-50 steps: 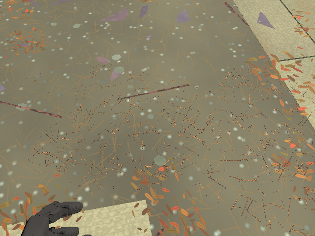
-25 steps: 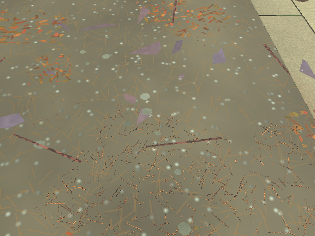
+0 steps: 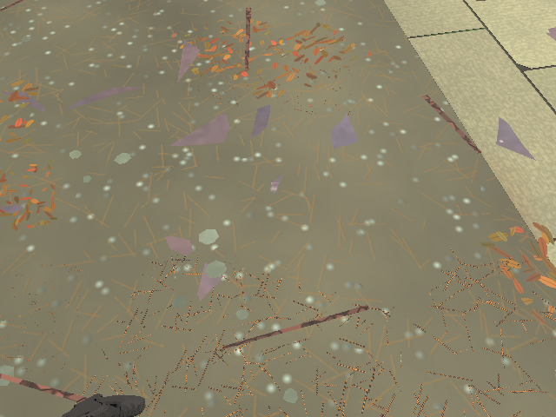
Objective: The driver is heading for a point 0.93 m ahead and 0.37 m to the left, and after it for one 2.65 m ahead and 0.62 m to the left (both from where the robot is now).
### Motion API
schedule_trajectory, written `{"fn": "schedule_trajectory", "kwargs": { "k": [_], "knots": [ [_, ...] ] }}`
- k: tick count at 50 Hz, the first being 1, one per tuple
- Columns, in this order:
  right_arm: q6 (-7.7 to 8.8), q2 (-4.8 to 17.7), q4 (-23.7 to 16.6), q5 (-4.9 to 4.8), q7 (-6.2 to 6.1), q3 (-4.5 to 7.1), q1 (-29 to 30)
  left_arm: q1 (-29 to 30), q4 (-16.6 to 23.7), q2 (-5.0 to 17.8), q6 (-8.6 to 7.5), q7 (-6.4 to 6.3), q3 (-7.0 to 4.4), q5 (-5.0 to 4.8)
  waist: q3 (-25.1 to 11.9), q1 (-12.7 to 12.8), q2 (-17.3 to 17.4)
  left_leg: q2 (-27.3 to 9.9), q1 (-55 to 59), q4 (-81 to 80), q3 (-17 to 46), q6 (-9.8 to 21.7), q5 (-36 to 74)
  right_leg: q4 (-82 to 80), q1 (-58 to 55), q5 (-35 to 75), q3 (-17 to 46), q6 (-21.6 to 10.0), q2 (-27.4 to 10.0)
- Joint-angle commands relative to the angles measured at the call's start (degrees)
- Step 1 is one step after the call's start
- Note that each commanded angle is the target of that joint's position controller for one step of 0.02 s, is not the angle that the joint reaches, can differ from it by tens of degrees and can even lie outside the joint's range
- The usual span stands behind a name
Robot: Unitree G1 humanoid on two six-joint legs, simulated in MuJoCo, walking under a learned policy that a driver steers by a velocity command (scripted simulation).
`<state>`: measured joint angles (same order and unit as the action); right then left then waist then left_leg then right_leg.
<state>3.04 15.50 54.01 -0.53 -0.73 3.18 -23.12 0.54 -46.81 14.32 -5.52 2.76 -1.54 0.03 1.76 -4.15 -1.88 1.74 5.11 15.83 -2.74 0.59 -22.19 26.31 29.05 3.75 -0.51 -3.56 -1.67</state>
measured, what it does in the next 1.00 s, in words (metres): walks ahead, turning left: left foot, then right foot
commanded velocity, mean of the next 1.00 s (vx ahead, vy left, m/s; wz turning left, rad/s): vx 0.17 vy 0.00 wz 0.48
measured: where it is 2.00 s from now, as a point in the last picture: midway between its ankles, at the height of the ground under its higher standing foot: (133, 395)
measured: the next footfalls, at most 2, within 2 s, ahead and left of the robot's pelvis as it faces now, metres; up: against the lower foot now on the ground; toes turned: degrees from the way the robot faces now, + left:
left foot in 0.50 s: +0.15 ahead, +0.13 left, +0.00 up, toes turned +18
right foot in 0.96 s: +0.29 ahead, -0.06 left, +0.00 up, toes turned +34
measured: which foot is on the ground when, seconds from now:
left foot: down 0.00-0.02, up 0.04-0.48, down 0.50-0.96, up 0.98-1.00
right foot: down 0.00-0.50, up 0.52-0.94, down 0.96-1.00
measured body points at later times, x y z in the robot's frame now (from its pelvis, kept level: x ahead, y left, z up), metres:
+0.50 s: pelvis +0.11 +0.01 +0.01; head +0.14 +0.04 +0.45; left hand +0.18 +0.31 -0.12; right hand +0.31 -0.24 -0.09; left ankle +0.11 +0.12 -0.73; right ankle +0.16 -0.11 -0.73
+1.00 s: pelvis +0.19 +0.03 +0.01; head +0.20 +0.03 +0.46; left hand +0.17 +0.35 -0.09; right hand +0.43 -0.16 -0.10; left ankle +0.11 +0.12 -0.71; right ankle +0.25 -0.08 -0.73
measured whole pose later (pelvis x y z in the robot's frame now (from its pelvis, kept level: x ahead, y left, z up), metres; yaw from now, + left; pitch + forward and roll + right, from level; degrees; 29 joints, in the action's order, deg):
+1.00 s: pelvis +0.19 +0.03 +0.01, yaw +32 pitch +2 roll -1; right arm 0.2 17.3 41.2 -1.3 -1.4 4.8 -14.7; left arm -6.0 -50.7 17.3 -5.5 0.6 -4.8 -0.4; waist -1.3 -0.6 1.9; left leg 4.5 -18.4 39.1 10.0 2.6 -24.8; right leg 26.9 15.6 -12.7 0.9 -0.4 1.2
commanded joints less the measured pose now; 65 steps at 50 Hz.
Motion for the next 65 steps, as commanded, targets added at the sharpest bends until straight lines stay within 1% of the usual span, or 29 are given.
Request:
{"fn": "schedule_trajectory", "kwargs": {
  "k": [1,2,3,4,6,7,10,17,21,24,25,26,27,28,29,30,32,34,37,43,47,48,49,50,51,52,54,61,65],
  "knots": [
    [0.07,7.26,-4.55,1.04,-0.47,0.83,1.61,-18.2,-2.09,13.71,-1.09,-1.05,-4.32,2.1,-15.65,10.65,1.14,-7.09,-14.29,29.21,3.32,1.99,36.35,3.2,-34.11,27.41,7.35,-5.5,-7.86],
    [0.54,-0.63,-2.98,1.18,0.24,-1.52,-9.2,-20.02,-2.76,16.01,-0.17,-1.37,-4.55,1.9,-25.41,6.5,-13.23,2.26,-34.88,51.58,3.44,-1.96,-14.7,5.26,-55.17,40.99,26.63,-16.79,-24.6],
    [0.8,5.75,-1.36,-0.51,0.06,0.13,-7.95,-20.75,-1.86,11.92,0.54,-1.36,-3.74,0.75,-29.3,9.57,-6.97,1.39,-36.26,58.1,12.23,-2.02,-18.85,2.3,-51.72,32.98,28.55,-16.35,-23.36],
    [0.73,9.09,-4.01,-2.09,-0.21,1.31,-0.72,-15.25,-0.61,10.34,0.79,-1.76,-3.16,0.24,-19.93,8.95,-5.69,-1.39,-40.42,58.46,10.8,-1.74,-15.97,-0.3,-43.73,28.58,20.24,-13.66,-20.8],
    [-0.86,8.06,-4.77,-1.1,-1.42,1.78,3.31,-7.83,-0.21,6.85,0.92,-2.35,-2.2,0.37,-9.89,5.58,-1.68,-5.48,-38.66,53.42,7.88,-2.9,-8.82,-5.5,-27.63,20.3,11.94,-10.64,-16.66],
    [-2.28,6.93,-4.82,-0.78,-1.74,1.98,1.82,-6.01,-0.51,6.37,0.9,-2.39,-2.09,1.07,-8.3,3.4,-3.73,-6.81,-33.46,51.82,7.64,-3.22,-6.23,-8.18,-20.44,16.54,8.86,-9.9,-15.4],
    [-4.8,4.36,-6.39,-0.58,-2.26,2.07,1.0,-2.75,-0.84,7.65,1.0,-2.77,-2.68,1.85,-5.56,1.4,-5.01,-6.89,-30.03,48.0,5.24,-3.85,-2.71,-13.21,-11.86,9.22,3.42,-11.31,-15.0],
    [-5.48,5.01,-11.47,-0.2,-0.83,2.42,9.46,-2.2,-1.65,10.64,3.44,-5.15,-3.78,0.89,-5.24,3.45,-3.42,-8.18,-29.83,33.56,2.61,-3.02,7.2,-15.62,-15.76,-4.58,-2.7,-10.34,-16.06],
    [-5.88,5.68,-13.9,-0.25,0.47,2.8,12.64,-3.86,-2.02,12.27,5.25,-4.94,-4.4,-0.05,-4.72,4.37,-3.41,-7.03,-29.14,26.82,0.42,-1.79,3.33,-11.93,-21.63,-3.75,-3.06,-9.02,-18.26],
    [-5.92,6.0,-13.77,-0.05,1.21,3.36,10.0,-3.76,-2.26,12.07,6.19,-4.81,-4.65,-1.49,-5.38,1.95,-3.1,-4.34,-21.79,13.75,-2.04,1.25,9.95,-4.07,-22.21,-3.28,-5.53,-4.37,-16.7],
    [-5.78,8.46,-13.41,0.33,0.75,4.27,8.05,-7.03,-3.49,10.2,6.4,-4.55,-4.37,-1.36,-5.46,1.8,0.94,-4.48,-16.79,7.68,1.33,3.51,18.78,2.78,-19.42,-7.8,-7.98,-0.39,-13.38],
    [-5.57,15.33,-13.99,0.62,-0.37,5.97,6.09,-7.25,-2.26,7.16,6.24,-4.04,-3.68,0.82,-6.09,3.35,15.84,-16.4,-7.94,6.15,17.75,8.36,42.61,19.51,-6.31,-23.74,-13.34,5.0,-6.4],
    [-4.72,17.83,-15.25,2.1,-0.27,5.97,6.88,-1.81,0.86,6.77,5.91,-4.31,-3.55,1.47,-6.43,2.07,21.37,-24.65,-7.07,4.07,31.49,19.37,46.96,32.59,6.7,-42.49,-6.97,7.92,1.8],
    [-3.35,14.94,-15.41,2.33,0.32,5.33,6.64,0.64,0.99,9.03,5.88,-4.25,-4.22,0.84,-8.73,0.72,12.63,-22.47,-6.51,3.97,28.14,19.91,45.99,40.1,8.1,-41.86,0.47,7.25,1.07],
    [-2.33,14.08,-15.41,1.81,0.21,5.1,8.8,0.01,0.83,8.83,5.9,-4.3,-4.34,-0.42,-8.21,2.4,10.65,-19.52,-6.52,4.45,23.24,16.91,44.05,41.07,9.33,-36.83,2.21,6.28,0.29],
    [-1.96,12.81,-15.94,0.8,-0.05,4.93,11.52,-1.52,-0.49,8.72,5.94,-4.79,-4.49,-0.4,-8.07,3.69,7.77,-17.11,-6.85,4.95,20.58,14.02,40.69,39.74,9.56,-32.84,3.24,5.99,-0.55],
    [-2.29,10.72,-16.63,-0.05,-0.73,4.03,13.86,-1.79,-0.85,9.62,5.92,-5.18,-4.96,0.19,-8.27,4.83,8.38,-15.47,-9.45,4.74,18.96,12.62,40.66,38.83,6.7,-28.01,3.58,6.35,-0.22],
    [-2.38,10.05,-16.38,-0.35,-1.09,3.95,12.03,-2.76,-1.02,8.73,5.44,-4.56,-4.85,-0.35,-9.69,4.66,8.48,-13.76,-8.52,2.09,19.69,12.48,24.15,33.02,5.98,-23.35,3.41,6.24,0.16],
    [-2.12,10.8,-16.09,-0.61,-1.58,4.12,10.54,1.72,0.17,7.99,4.31,-3.6,-4.49,-0.77,-5.49,2.49,10.45,-12.99,-9.79,-2.94,24.33,12.59,-1.17,20.13,5.77,-20.56,3.97,6.32,0.91],
    [-1.71,12.21,-16.17,-0.33,-0.99,4.4,10.4,1.28,0.3,8.54,1.04,-1.83,-4.26,-1.28,-3.71,1.94,10.91,-11.81,-16.09,-2.31,27.81,12.64,-5.1,7.11,-4.54,-21.17,3.44,5.26,2.61],
    [-2.16,9.34,-17.23,-0.45,-0.82,3.27,13.02,-7.35,-2.21,9.27,-0.49,-1.89,-4.91,-1.57,-3.96,7.17,8.73,-7.0,-25.39,4.12,28.13,9.04,-9.09,-3.9,-21.32,-15.28,2.59,3.03,1.86],
    [-1.98,6.23,-18.01,-0.33,-0.78,2.33,14.29,-14.0,-3.75,11.59,-0.6,-2.4,-5.67,-1.11,-5.76,9.84,4.9,-3.79,-33.59,13.51,24.47,6.24,-11.91,-5.69,-31.17,-18.65,8.47,0.96,-4.7],
    [-1.63,1.92,-19.17,-0.71,-0.5,1.24,13.51,-19.44,-4.58,15.39,-0.24,-3.04,-6.2,0.05,-7.51,9.81,-6.79,3.17,-44.82,31.5,13.14,2.58,-13.03,-11.39,-38.87,-33.18,24.72,-3.85,-16.2],
    [-0.9,5.62,-21.89,-1.52,-0.51,1.84,14.33,-18.55,-4.77,17.5,-0.44,-2.48,-6.61,0.98,-2.56,8.5,-11.47,0.64,-54.22,40.17,12.08,2.36,-12.54,-15.91,-34.88,-44.27,38.91,-9.46,-23.29],
    [-0.63,8.88,-20.91,-1.33,-0.41,2.58,13.54,-15.04,-3.14,13.3,-0.63,-2.55,-5.55,0.24,0.99,7.71,-8.22,-2.38,-56.47,45.09,12.82,1.81,-8.19,-16.43,-32.78,-46.62,35.52,-9.61,-21.29],
    [-0.55,9.17,-19.5,-0.91,-0.18,2.9,12.08,-13.19,-2.62,10.25,-0.6,-2.64,-4.7,-0.36,2.47,6.89,-7.41,-3.02,-56.56,46.73,12.34,1.37,-3.87,-16.47,-31.68,-42.58,29.72,-7.54,-17.8],
    [0.02,7.46,-19.01,-0.54,0.23,2.62,12.24,-12.9,-2.69,8.93,-0.45,-2.76,-3.97,-0.13,3.11,6.45,-5.69,-4.56,-55.09,46.25,12.01,0.92,3.13,-17.58,-29.3,-32.2,21.83,-5.98,-14.83],
    [1.09,2.01,-22.74,-0.21,1.67,0.13,21.32,-17.84,-4.52,10.76,-0.2,-2.92,-3.73,-0.89,2.68,9.05,-4.12,-5.93,-44.82,27.38,3.03,-1.54,18.61,-19.11,-24.52,-7.41,4.83,-6.02,-10.1],
    [1.11,2.98,-24.36,-1.03,2.82,0.15,24.79,-21.89,-5.75,12.7,0.69,-2.6,-3.93,-1.82,3.85,9.52,-4.72,-4.62,-38.88,18.66,1.19,0.16,17.67,-18.26,-26.63,-4.35,4.2,-5.69,-13.12]
  ]
}}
